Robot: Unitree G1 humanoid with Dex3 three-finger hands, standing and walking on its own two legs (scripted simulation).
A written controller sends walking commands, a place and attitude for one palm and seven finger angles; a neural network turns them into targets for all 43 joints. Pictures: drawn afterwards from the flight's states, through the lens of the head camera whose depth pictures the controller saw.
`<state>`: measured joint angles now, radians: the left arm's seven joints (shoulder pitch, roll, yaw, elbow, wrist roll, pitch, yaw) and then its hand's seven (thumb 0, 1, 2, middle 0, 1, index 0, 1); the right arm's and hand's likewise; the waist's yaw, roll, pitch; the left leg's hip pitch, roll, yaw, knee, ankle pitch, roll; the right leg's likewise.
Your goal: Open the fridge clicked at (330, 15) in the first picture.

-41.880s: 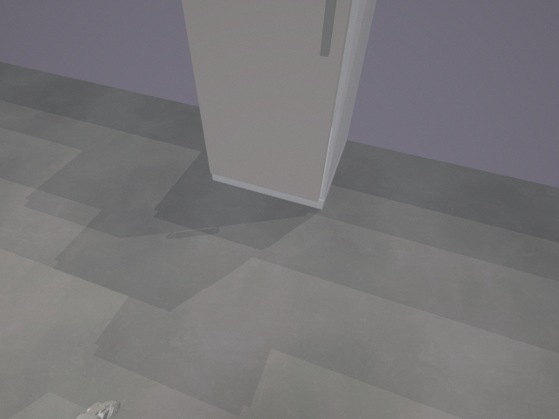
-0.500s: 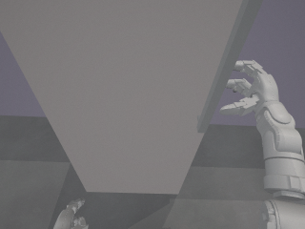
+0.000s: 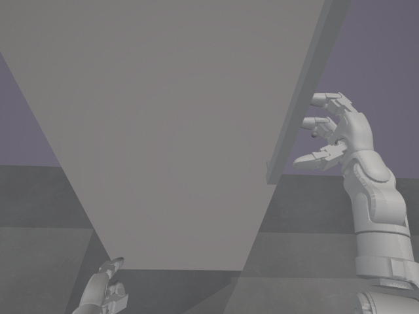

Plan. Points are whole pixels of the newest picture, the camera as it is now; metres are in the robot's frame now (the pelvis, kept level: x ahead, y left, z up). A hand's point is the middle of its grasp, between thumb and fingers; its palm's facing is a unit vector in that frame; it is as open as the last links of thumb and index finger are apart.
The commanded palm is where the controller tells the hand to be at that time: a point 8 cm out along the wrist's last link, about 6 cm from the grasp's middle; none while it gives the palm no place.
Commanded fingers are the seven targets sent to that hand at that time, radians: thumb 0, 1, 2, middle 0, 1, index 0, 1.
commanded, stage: slide the fingers in behind the handle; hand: right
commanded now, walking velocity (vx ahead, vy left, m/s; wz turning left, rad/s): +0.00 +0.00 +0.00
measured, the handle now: (295, 100) +0.44 -0.12 +0.23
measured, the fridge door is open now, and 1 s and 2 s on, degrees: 0 0 0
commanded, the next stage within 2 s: grip the handle and tug to test in 1.26 s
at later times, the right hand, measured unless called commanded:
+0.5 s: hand (296, 132) +0.38 -0.12 +0.20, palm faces -0.05 +1.00 -0.02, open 14.0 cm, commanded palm +0.35 -0.18 +0.20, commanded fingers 0.00 0.50 -0.30 0.30 1.20 0.30 1.20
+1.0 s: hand (292, 134) +0.38 -0.12 +0.20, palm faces -0.02 +1.00 -0.02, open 14.3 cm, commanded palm +0.34 -0.17 +0.20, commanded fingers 0.00 0.50 -0.30 0.30 1.20 0.30 1.20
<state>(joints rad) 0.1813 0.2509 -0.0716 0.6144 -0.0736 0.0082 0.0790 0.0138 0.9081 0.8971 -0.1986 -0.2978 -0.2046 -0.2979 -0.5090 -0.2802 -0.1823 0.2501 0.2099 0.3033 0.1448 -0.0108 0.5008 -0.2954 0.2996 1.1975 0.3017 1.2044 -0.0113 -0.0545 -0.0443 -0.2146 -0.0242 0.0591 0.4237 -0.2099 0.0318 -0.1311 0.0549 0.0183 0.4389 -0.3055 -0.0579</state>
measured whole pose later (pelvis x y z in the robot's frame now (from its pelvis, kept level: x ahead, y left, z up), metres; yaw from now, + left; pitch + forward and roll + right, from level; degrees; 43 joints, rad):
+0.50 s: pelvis +0.00 +0.00 +0.00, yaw +0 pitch -1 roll +1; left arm 0.18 0.24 -0.08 0.63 -0.06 0.04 0.07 0.01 0.91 0.90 -0.20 -0.30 -0.20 -0.30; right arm -0.52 -0.21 -0.13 0.22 0.20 0.33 0.07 -0.01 0.50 -0.30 0.30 1.20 0.30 1.20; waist -0.01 -0.06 -0.04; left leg -0.20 -0.02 0.05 0.42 -0.20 0.03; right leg -0.11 0.06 0.01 0.42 -0.30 -0.06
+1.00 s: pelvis -0.01 +0.01 +0.00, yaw +1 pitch -1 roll +0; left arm 0.17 0.24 -0.08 0.62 -0.06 0.03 0.07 0.01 0.91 0.90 -0.20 -0.30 -0.20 -0.30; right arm -0.50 -0.21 -0.13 0.21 0.19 0.32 0.04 -0.01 0.50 -0.30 0.28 1.18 0.24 1.18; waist 0.00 -0.05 -0.04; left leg -0.19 -0.03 0.05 0.41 -0.19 0.04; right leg -0.10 0.05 0.01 0.42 -0.29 -0.05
